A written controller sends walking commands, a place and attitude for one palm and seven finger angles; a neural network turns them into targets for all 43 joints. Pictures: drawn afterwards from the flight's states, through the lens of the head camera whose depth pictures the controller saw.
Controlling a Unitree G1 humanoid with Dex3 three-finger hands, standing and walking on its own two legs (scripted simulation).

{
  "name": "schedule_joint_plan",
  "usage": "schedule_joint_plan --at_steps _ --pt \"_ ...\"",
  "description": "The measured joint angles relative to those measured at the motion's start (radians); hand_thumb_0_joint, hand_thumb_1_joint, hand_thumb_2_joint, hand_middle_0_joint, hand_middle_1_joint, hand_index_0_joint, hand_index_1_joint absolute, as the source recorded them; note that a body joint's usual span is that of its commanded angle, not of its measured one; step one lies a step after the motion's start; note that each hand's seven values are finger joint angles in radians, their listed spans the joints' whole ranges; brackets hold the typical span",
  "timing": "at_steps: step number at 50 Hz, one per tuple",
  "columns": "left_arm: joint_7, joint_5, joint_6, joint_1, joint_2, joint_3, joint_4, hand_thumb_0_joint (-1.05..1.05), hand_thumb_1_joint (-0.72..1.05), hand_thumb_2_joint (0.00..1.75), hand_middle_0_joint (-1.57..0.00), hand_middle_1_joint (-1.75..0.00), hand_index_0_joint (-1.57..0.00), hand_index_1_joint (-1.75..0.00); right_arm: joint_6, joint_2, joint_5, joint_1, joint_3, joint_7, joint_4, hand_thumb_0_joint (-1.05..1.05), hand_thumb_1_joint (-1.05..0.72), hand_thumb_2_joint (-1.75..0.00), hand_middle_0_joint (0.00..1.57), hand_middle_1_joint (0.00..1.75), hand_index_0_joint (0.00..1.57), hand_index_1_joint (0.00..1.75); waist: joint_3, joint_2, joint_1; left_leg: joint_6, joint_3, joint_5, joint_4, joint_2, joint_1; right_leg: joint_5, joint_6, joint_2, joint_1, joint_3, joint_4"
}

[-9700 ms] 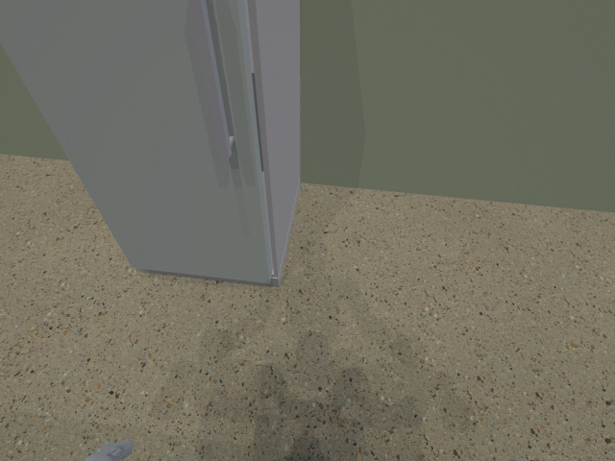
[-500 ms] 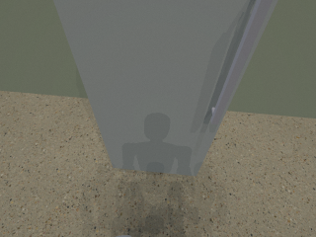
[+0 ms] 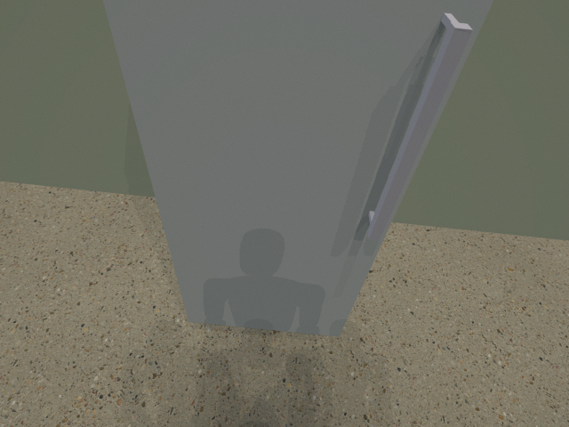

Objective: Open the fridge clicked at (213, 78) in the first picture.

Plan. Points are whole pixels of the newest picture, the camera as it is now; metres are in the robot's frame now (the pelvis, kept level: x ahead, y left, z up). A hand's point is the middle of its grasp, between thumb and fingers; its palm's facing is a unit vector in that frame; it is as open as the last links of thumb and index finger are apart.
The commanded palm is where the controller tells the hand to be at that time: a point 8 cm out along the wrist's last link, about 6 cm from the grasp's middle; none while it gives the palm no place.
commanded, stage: come to a stop and stand still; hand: right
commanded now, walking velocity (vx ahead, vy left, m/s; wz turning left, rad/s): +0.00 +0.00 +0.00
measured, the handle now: (403, 149) +0.53 -0.17 +0.14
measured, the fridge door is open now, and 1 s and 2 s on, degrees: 0 0 0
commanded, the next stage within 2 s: look again from close up in 0.46 s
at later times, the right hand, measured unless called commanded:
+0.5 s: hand out of the picture +0.03 -0.15 -0.16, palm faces +0.07 +0.97 -0.24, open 7.3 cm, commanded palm none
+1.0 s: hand out of the picture +0.02 -0.16 -0.16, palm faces +0.08 +0.97 -0.21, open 7.3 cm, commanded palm none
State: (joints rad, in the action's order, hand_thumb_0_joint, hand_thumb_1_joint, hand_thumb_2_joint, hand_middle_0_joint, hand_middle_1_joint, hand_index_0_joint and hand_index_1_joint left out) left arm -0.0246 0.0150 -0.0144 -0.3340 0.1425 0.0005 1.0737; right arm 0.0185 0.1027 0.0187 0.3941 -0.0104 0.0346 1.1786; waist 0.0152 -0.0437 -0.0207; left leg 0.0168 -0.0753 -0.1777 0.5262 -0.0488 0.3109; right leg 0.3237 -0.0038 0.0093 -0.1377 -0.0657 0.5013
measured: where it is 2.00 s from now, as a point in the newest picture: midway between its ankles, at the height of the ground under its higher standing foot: outside the picture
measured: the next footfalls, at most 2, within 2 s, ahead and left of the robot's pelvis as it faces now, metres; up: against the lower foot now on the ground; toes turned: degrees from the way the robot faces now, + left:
none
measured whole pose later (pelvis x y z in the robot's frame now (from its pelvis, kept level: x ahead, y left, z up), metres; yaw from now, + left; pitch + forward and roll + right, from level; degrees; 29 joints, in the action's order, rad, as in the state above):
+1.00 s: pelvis +0.02 +0.02 +0.01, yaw -1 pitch -1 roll -1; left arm -0.03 0.02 -0.03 -0.31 0.13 -0.01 1.12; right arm 0.02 0.14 0.01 0.27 0.01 0.03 1.13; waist 0.04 -0.02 -0.01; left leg 0.04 -0.11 -0.17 0.45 -0.02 0.25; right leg 0.30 -0.04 0.04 -0.08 -0.04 0.40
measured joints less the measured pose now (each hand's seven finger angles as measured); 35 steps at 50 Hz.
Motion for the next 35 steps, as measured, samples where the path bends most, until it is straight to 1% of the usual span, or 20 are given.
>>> schedule_joint_plan --at_steps 5,9,13,18,26,35 --pt "0.000 -0.001 -0.001 -0.019 0.003 -0.006 -0.004 0.01 0.91 0.90 -0.20 -0.30 -0.20 -0.30 0.000 -0.005 -0.004 0.005 0.003 -0.004 0.000 0.00 -0.91 -0.90 0.20 0.30 0.20 0.30 -0.031 -0.012 0.008 0.009 -0.008 -0.018 0.008 0.006 -0.001 0.003 -0.010 0.007 0.008 0.008 -0.012" --pt "-0.001 -0.001 -0.004 -0.027 -0.006 -0.012 0.005 0.01 0.91 0.90 -0.20 -0.30 -0.20 -0.30 0.010 -0.005 -0.007 -0.025 0.007 -0.005 -0.017 0.00 -0.91 -0.90 0.20 0.30 0.20 0.30 -0.036 -0.011 0.011 0.019 -0.015 -0.018 -0.002 0.015 -0.006 -0.002 -0.019 0.016 0.015 0.013 -0.029" --pt "-0.003 0.000 -0.008 -0.035 -0.016 -0.016 0.017 0.00 0.91 0.90 -0.20 -0.30 -0.20 -0.30 0.015 -0.004 -0.005 -0.067 0.010 -0.001 -0.036 0.00 -0.91 -0.90 0.20 0.30 0.20 0.30 -0.027 -0.006 0.017 0.027 -0.021 -0.015 -0.017 0.024 -0.011 -0.009 -0.027 0.025 0.020 0.017 -0.045" --pt "-0.005 0.000 -0.011 -0.049 -0.024 -0.019 0.036 0.00 0.91 0.90 -0.20 -0.30 -0.20 -0.30 0.017 0.023 -0.010 -0.099 0.021 0.000 -0.044 0.02 -0.93 -0.90 0.20 0.30 0.20 0.30 -0.011 0.000 0.024 0.035 -0.030 -0.013 -0.034 0.033 -0.022 -0.014 -0.036 0.034 0.028 0.024 -0.062" --pt "-0.008 0.000 -0.009 -0.049 -0.019 -0.017 0.061 0.00 0.91 0.90 -0.20 -0.30 -0.20 -0.30 0.018 0.038 -0.014 -0.133 0.027 -0.001 -0.055 0.01 -0.93 -0.90 0.20 0.30 0.20 0.30 0.013 0.004 0.023 0.039 -0.041 -0.010 -0.051 0.037 -0.036 -0.021 -0.042 0.038 0.038 0.034 -0.080" --pt "-0.009 0.000 -0.011 -0.019 -0.010 -0.014 0.059 0.00 0.91 0.90 -0.20 -0.30 -0.20 -0.30 0.012 0.044 -0.013 -0.138 0.027 -0.002 -0.051 0.00 -0.93 -0.90 0.20 0.30 0.20 0.30 0.017 0.016 0.018 0.037 -0.042 -0.006 -0.064 0.038 -0.049 -0.023 -0.042 0.039 0.049 0.035 -0.090"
